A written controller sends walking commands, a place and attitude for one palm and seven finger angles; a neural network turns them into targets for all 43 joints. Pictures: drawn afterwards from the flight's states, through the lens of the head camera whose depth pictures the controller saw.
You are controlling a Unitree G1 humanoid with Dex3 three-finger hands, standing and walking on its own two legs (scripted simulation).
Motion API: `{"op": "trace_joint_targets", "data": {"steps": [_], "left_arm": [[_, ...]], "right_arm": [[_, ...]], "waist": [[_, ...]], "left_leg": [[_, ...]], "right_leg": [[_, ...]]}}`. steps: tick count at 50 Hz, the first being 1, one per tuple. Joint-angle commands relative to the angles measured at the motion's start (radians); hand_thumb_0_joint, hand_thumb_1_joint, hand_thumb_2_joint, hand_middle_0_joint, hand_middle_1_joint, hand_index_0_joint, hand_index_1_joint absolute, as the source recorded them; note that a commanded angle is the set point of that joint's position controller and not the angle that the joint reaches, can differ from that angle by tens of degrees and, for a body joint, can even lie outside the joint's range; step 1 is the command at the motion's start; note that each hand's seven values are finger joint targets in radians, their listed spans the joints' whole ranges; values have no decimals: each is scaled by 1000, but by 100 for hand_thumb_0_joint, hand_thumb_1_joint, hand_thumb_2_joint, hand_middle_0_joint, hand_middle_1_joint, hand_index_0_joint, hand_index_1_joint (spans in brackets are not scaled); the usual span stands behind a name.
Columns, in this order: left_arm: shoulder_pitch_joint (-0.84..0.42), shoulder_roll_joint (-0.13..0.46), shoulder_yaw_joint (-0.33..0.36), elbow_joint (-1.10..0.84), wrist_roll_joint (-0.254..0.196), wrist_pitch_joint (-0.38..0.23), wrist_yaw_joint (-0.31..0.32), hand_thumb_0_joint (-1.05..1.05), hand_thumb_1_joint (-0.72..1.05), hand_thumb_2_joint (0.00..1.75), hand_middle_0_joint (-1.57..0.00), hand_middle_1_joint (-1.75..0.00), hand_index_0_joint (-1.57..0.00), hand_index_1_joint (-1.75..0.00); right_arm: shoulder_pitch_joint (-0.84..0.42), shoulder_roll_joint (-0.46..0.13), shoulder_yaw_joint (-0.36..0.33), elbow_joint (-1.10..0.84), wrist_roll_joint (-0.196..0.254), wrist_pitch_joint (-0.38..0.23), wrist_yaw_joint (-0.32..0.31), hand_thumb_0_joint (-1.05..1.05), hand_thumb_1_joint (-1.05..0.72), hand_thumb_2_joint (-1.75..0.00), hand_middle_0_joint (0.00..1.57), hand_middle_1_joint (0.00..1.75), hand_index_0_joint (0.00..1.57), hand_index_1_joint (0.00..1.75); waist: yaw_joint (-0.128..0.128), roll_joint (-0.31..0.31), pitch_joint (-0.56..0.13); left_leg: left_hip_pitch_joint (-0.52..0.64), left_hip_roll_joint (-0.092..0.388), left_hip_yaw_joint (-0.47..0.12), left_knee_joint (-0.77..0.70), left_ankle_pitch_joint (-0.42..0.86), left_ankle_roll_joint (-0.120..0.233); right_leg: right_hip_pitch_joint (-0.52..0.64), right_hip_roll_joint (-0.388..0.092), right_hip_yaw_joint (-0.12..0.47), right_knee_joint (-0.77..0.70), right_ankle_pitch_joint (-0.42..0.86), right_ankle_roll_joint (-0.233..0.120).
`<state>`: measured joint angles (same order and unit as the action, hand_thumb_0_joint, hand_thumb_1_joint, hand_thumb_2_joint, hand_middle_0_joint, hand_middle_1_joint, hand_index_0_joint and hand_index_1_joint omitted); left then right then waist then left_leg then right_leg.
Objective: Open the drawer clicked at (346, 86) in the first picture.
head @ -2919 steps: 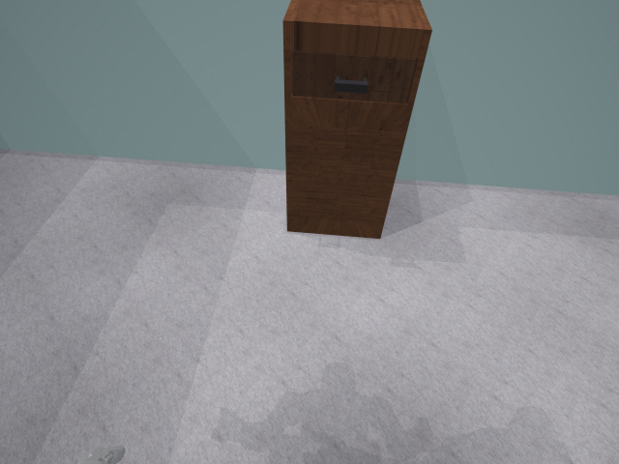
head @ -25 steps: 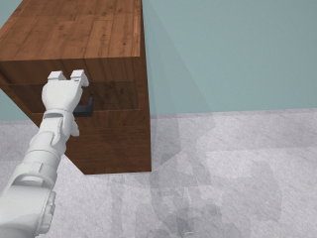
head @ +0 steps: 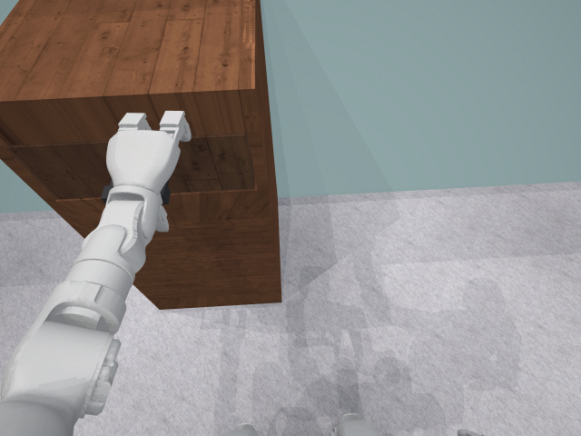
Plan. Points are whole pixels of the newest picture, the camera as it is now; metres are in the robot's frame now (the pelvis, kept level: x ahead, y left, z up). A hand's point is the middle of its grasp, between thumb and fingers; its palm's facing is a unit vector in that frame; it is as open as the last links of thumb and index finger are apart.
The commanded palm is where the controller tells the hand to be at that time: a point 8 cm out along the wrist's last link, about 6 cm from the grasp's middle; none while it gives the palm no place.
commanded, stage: re-aim the fingers above the handle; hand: left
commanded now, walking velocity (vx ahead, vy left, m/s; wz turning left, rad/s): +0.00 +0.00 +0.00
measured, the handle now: (139, 184) +0.51 +0.26 -0.01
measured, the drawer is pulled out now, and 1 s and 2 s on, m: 0.00 0.00 0.00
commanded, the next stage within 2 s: lower the fingers behind the handle in 0.08 s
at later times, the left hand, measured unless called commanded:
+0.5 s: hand (128, 208) +0.44 +0.25 +0.03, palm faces +0.09 -0.04 -1.00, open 13.8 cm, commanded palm +0.42 +0.24 +0.08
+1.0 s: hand (138, 213) +0.45 +0.24 +0.00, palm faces +0.00 -0.02 -1.00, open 14.1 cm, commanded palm +0.42 +0.24 +0.05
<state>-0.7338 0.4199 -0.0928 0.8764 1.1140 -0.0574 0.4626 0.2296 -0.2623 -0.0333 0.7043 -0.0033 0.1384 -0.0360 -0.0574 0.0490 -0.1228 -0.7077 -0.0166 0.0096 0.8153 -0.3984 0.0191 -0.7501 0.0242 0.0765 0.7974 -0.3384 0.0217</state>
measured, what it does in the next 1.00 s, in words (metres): stands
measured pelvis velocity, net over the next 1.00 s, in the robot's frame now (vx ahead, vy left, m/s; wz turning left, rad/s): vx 0.00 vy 0.00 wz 0.01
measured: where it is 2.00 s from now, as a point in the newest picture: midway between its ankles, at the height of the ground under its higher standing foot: outside the picture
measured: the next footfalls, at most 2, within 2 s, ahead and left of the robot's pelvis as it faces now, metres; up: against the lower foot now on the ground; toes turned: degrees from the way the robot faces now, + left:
none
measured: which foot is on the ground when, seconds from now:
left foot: down 0.00-1.00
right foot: down 0.00-1.00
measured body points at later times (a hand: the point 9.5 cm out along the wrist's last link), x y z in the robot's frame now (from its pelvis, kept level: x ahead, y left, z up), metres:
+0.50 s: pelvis -0.01 +0.00 -0.01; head +0.08 +0.01 +0.43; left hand +0.42 +0.25 +0.08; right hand +0.06 -0.30 -0.13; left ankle -0.01 +0.11 -0.70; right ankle +0.02 -0.13 -0.70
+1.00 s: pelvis +0.00 +0.00 -0.01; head +0.10 +0.00 +0.43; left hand +0.44 +0.24 +0.05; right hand +0.04 -0.28 -0.14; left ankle -0.01 +0.11 -0.70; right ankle +0.02 -0.13 -0.70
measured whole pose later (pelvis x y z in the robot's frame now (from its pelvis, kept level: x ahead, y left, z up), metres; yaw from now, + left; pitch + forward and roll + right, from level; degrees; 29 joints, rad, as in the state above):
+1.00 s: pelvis +0.00 +0.00 -0.01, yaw +1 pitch +20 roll -1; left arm -0.66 0.48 0.00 0.95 1.12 -0.15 0.40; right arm 0.34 -0.25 -0.07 0.73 -0.02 0.09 -0.04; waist -0.06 0.03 -0.17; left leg -0.82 -0.01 -0.01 0.91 -0.44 0.01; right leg -0.85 0.03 0.05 0.88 -0.38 0.01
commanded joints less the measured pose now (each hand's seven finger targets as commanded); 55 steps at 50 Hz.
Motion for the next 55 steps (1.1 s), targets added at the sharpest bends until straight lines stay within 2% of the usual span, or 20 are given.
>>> {"op": "trace_joint_targets", "data": {"steps": [1,4,6,9,11,13,16,18,20,24,25,27,30,32,35,38,41,45,51,55], "left_arm": [[-370,507,228,32,-81,252,-71,0,-50,30,-30,-120,-30,-120],[-299,491,195,78,-92,240,-149,0,-50,30,-30,-120,-30,-120],[-297,470,178,85,-76,182,-211,0,-50,30,-30,-120,-30,-120],[-267,299,49,1,-54,38,-292,0,-50,30,-30,-120,-30,-120],[-288,221,-4,-78,-62,-66,-321,0,-50,30,-30,-120,-30,-120],[-310,178,-19,-169,-90,-145,-316,0,-50,30,-30,-120,-30,-120],[-452,286,84,-305,-96,-251,-248,0,-50,30,-30,-120,-30,-120],[-485,320,128,-323,-61,-279,-162,0,-50,30,-30,-120,-30,-120],[-463,268,104,-277,-31,-246,-75,0,-50,30,-30,-120,-30,-120],[-435,224,100,-113,-18,-92,33,0,-50,30,-30,-120,-30,-120],[-422,246,116,-66,-12,-38,42,0,-50,30,-30,-120,-30,-120],[-452,265,113,-54,-1,45,38,0,-50,30,-30,-120,-30,-120],[-449,281,102,-36,1,118,-13,0,-50,30,-30,-120,-30,-120],[-446,313,121,-35,-14,112,-57,0,-50,30,-30,-120,-30,-120],[-377,353,150,-13,-31,67,-116,0,-50,30,-30,-120,-30,-120],[-305,355,161,-12,-26,-7,-138,0,-50,30,-30,-120,-30,-120],[-221,300,149,-31,-16,-70,-128,0,-50,30,-30,-120,-30,-120],[-245,256,129,-62,-1,-105,-75,0,-50,30,-30,-120,-30,-120],[-274,256,137,-48,25,-39,9,0,-50,30,-30,-120,-30,-120],[-285,227,99,-10,23,36,17,0,-50,30,-30,-120,-30,-120]], "right_arm": [[36,-142,-22,-89,26,24,-45,0,-90,-90,20,30,20,30],[19,-144,-9,-104,42,31,-75,0,-90,-90,20,30,20,30],[35,-155,-13,-115,39,17,-91,0,-90,-90,20,30,20,30],[90,-149,-35,-142,32,-29,-95,0,-90,-90,20,30,20,30],[119,-138,-52,-135,23,-50,-91,0,-90,-90,20,30,20,30],[137,-130,-66,-123,17,-73,-85,0,-90,-90,20,30,20,30],[165,-132,-86,-86,4,-96,-82,0,-90,-90,20,30,20,30],[167,-133,-93,-68,-1,-109,-68,0,-90,-90,20,30,20,30],[168,-132,-98,-47,-11,-119,-45,0,-90,-90,20,30,20,30],[173,-147,-100,-20,-17,-106,3,0,-90,-90,20,30,20,30],[174,-152,-100,-22,-14,-95,11,0,-90,-90,20,30,20,30],[173,-160,-93,-30,-14,-75,21,0,-90,-90,20,30,20,30],[155,-158,-82,-54,-6,-51,14,0,-90,-90,20,30,20,30],[156,-158,-73,-66,-5,-47,-1,0,-90,-90,20,30,20,30],[146,-155,-59,-81,-4,-46,-29,0,-90,-90,20,30,20,30],[151,-152,-54,-84,-6,-53,-42,0,-90,-90,20,30,20,30],[158,-138,-64,-86,-11,-60,-36,0,-90,-90,20,30,20,30],[184,-137,-82,-68,-12,-72,-25,0,-90,-90,20,30,20,30],[189,-147,-97,-33,-19,-67,-2,0,-90,-90,20,30,20,30],[178,-148,-94,-35,-11,-54,3,0,-90,-90,20,30,20,30]], "waist": [[54,-186,-448],[53,-242,-322],[27,-246,-282],[-21,-158,-264],[-51,-100,-253],[-56,-31,-253],[-64,34,-324],[-54,102,-370],[-52,150,-415],[-48,120,-406],[-40,86,-410],[-27,90,-478],[-21,55,-502],[-27,1,-497],[-23,-79,-413],[-15,-86,-347],[5,-42,-367],[-13,-22,-370],[-15,23,-446],[-26,16,-425]], "left_leg": [[121,-27,56,-160,315,6],[92,-28,65,-203,219,17],[97,-22,61,-207,176,26],[178,-10,55,-185,186,33],[223,-8,41,-154,184,31],[267,-9,24,-127,182,27],[276,-7,-9,-65,222,19],[267,-9,-34,-31,239,8],[276,-8,-47,-3,285,-11],[246,1,-52,-1,335,-32],[235,0,-45,-9,341,-30],[260,0,-32,-16,397,-30],[259,-1,-11,-33,390,-15],[233,-1,-6,-41,364,3],[160,-5,5,-57,286,23],[122,-4,6,-54,264,25],[129,-4,10,-35,303,18],[129,4,1,-1,315,8],[150,1,-4,33,399,-3],[150,-2,4,22,376,-1]], "right_leg": [[505,1,-54,-142,365,-33],[504,-10,-43,-195,286,-23],[468,-13,-38,-215,239,-23],[360,-5,-47,-214,239,-33],[280,3,-46,-208,211,-43],[194,9,-50,-186,176,-52],[121,14,-54,-125,172,-63],[50,19,-67,-70,155,-72],[-8,23,-88,-30,157,-78],[-39,33,-118,-14,165,-79],[-10,35,-118,-20,177,-78],[45,38,-119,-17,221,-77],[134,39,-108,-37,258,-69],[185,34,-97,-48,280,-61],[225,25,-81,-71,260,-54],[197,22,-71,-71,247,-56],[172,26,-71,-51,260,-66],[92,29,-75,-21,249,-68],[77,34,-84,13,292,-75],[85,35,-86,-3,287,-70]]}}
